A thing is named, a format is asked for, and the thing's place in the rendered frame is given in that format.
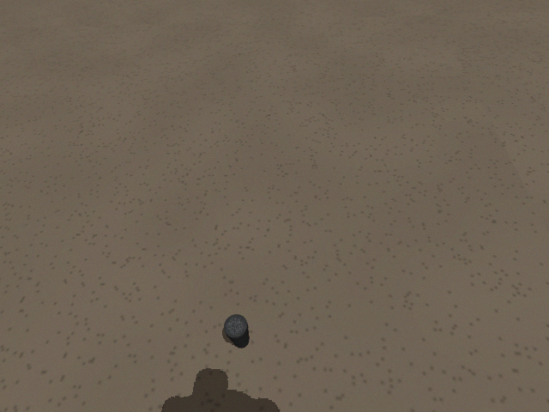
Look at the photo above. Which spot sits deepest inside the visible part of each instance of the cup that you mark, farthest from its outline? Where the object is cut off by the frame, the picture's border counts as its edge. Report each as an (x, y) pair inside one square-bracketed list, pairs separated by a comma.
[(236, 328)]

